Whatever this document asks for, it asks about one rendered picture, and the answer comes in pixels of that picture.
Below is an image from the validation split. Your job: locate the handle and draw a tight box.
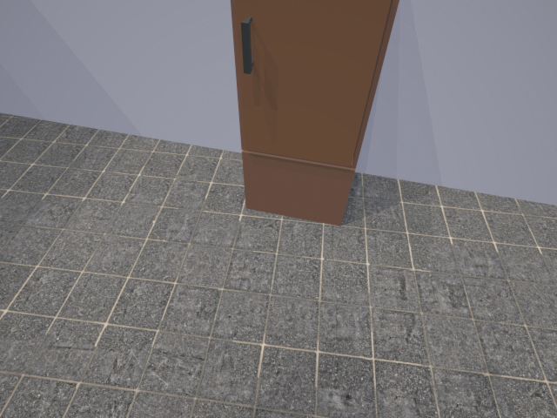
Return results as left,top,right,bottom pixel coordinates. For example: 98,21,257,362
241,17,254,74

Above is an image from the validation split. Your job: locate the cupboard door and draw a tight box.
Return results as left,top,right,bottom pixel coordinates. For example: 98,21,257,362
236,0,392,166

